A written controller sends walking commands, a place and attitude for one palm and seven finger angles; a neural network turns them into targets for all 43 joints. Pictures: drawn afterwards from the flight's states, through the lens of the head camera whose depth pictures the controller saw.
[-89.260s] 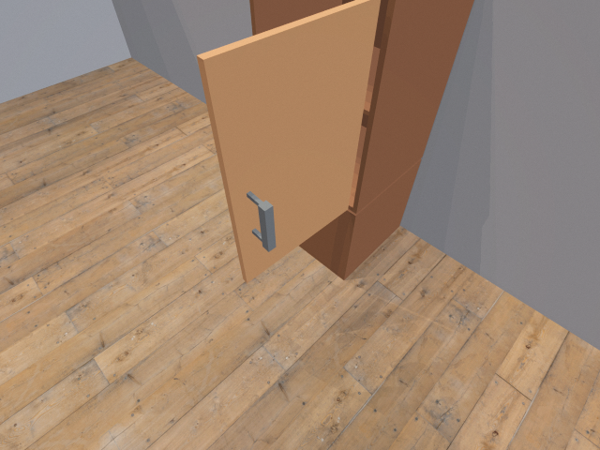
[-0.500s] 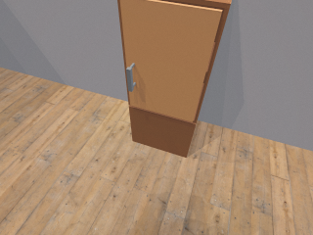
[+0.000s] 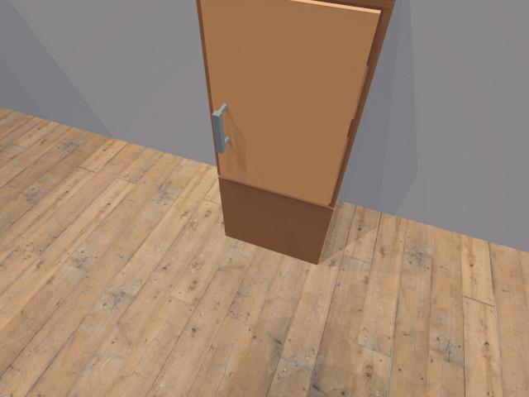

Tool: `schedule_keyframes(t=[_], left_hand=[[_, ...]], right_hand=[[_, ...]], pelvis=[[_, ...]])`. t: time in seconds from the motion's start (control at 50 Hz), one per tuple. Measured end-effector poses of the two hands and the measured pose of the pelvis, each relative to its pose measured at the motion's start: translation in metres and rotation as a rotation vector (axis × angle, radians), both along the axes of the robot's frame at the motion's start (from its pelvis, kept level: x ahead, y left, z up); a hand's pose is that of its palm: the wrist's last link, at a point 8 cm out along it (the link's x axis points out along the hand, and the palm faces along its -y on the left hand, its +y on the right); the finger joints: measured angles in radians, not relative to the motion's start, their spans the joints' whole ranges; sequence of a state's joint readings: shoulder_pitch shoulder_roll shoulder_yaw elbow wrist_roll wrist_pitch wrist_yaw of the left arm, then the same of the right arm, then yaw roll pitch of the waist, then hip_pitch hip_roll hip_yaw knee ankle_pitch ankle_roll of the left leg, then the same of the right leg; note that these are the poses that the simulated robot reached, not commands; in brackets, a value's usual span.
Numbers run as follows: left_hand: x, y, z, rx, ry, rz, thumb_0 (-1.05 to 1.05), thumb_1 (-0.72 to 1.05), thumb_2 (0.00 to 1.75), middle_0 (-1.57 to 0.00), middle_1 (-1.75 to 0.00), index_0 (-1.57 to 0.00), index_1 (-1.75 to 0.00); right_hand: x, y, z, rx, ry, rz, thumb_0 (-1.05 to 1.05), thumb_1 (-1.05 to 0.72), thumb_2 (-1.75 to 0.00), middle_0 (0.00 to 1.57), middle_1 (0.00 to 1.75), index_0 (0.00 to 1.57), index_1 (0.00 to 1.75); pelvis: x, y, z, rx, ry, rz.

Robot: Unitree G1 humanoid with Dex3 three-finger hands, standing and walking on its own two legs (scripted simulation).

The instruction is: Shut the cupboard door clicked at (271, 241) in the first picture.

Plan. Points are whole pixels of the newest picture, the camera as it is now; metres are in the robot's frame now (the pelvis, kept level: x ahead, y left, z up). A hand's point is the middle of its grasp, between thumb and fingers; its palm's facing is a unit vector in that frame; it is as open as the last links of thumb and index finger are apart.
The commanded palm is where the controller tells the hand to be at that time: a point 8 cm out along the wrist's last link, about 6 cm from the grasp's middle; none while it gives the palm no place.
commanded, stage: look to check the result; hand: left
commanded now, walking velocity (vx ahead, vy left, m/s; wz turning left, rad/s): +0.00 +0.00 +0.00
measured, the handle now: (222, 128) +0.83 +0.17 -0.11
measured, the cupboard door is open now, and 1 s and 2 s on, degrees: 0 0 0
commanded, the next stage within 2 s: turn to face it in 0.18 s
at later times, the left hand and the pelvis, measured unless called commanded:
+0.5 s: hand out of the picture -0.01 +0.16 -0.18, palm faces +0.03 -0.99 -0.17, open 7.4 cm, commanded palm none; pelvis +0.01 -0.01 +0.00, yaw -3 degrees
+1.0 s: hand out of the picture +0.06 +0.17 -0.16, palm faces -0.12 -0.95 -0.28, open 7.4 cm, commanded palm none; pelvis -0.01 -0.02 +0.00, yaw -12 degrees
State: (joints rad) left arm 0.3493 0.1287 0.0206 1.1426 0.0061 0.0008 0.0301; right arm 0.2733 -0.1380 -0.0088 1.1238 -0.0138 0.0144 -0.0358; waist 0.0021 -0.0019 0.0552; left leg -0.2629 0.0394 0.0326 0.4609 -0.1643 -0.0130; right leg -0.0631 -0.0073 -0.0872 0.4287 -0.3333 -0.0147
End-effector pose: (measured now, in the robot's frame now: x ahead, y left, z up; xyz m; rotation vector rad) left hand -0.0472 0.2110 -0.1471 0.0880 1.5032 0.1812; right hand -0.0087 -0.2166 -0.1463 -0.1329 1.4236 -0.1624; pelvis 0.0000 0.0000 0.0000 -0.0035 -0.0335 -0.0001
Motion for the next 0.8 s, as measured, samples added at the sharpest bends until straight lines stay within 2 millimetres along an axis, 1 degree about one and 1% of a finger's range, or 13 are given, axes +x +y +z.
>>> schedule_keyframes(t=[0.16,0.32,0.44,0.54,0.64,0.74,0.8], left_hand=[[0.012,-0.005,-0.001,-0.007,-0.016,-0.008,0.01,0.91,0.90,-0.20,-0.30,-0.20,-0.30],[0.024,-0.007,-0.002,-0.008,-0.034,-0.012,0.01,0.91,0.90,-0.20,-0.30,-0.20,-0.30],[0.030,-0.006,-0.002,-0.005,-0.029,-0.022,0.01,0.91,0.90,-0.20,-0.30,-0.20,-0.30],[0.037,0.000,-0.004,0.000,-0.011,-0.048,0.01,0.91,0.90,-0.20,-0.30,-0.20,-0.30],[0.053,0.012,-0.006,0.016,-0.025,-0.084,0.01,0.91,0.90,-0.20,-0.30,-0.20,-0.30],[0.079,0.022,-0.006,0.041,-0.074,-0.131,0.01,0.91,0.90,-0.20,-0.30,-0.20,-0.30],[0.095,0.024,-0.002,0.065,-0.110,-0.168,0.01,0.91,0.90,-0.20,-0.30,-0.20,-0.30]], right_hand=[[0.011,-0.007,0.002,-0.011,-0.012,0.005,0.01,-0.92,-0.90,0.20,0.30,0.19,0.30],[0.018,-0.010,0.003,-0.016,-0.017,0.007,0.01,-0.92,-0.90,0.20,0.30,0.19,0.30],[0.019,-0.012,0.001,-0.023,-0.018,-0.011,0.01,-0.92,-0.90,0.20,0.30,0.20,0.30],[0.016,-0.014,-0.002,-0.032,-0.022,-0.055,0.01,-0.92,-0.90,0.20,0.30,0.20,0.30],[0.009,-0.017,-0.003,-0.049,-0.027,-0.099,0.01,-0.91,-0.90,0.20,0.30,0.20,0.30],[0.002,-0.020,-0.004,-0.061,-0.042,-0.130,0.00,-0.91,-0.90,0.20,0.30,0.20,0.30],[-0.004,-0.025,-0.009,-0.051,-0.054,-0.146,0.00,-0.91,-0.90,0.20,0.30,0.20,0.30]], pelvis=[[0.006,-0.003,0.000,0.001,0.002,-0.001],[0.011,-0.006,0.001,0.002,0.003,-0.001],[0.013,-0.006,0.000,0.000,0.004,-0.025],[0.012,-0.005,-0.004,-0.004,0.010,-0.061],[0.011,-0.003,-0.007,-0.003,0.015,-0.093],[0.006,-0.002,-0.010,0.009,0.025,-0.128],[0.000,-0.005,-0.012,0.024,0.030,-0.159]])
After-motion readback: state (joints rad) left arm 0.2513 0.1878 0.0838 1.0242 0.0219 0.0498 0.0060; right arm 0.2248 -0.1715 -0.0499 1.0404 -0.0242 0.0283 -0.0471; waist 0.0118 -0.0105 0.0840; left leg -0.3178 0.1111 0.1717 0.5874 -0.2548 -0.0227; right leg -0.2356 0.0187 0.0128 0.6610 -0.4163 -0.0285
